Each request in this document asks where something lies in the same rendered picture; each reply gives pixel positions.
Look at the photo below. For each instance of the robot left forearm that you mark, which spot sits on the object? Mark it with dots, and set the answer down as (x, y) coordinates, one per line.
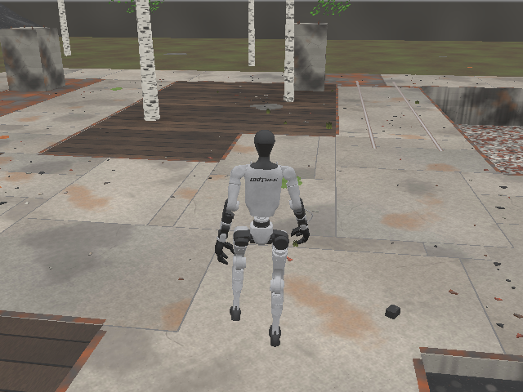
(225, 225)

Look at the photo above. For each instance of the robot right upper arm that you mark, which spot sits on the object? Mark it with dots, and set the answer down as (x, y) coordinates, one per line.
(292, 185)

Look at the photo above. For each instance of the robot left upper arm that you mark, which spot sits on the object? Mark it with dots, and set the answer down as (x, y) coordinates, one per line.
(234, 186)

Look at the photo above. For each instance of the left robot hand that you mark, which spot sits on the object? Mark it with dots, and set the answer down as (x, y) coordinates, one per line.
(220, 254)

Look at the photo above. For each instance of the left robot shin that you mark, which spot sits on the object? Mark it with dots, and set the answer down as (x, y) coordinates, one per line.
(237, 283)

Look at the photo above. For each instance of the right robot hand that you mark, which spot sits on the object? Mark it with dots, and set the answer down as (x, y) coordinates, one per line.
(299, 232)

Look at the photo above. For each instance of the robot right forearm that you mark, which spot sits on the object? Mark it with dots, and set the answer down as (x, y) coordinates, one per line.
(301, 217)

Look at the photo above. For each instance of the right robot thigh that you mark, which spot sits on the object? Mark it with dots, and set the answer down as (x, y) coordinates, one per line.
(280, 243)

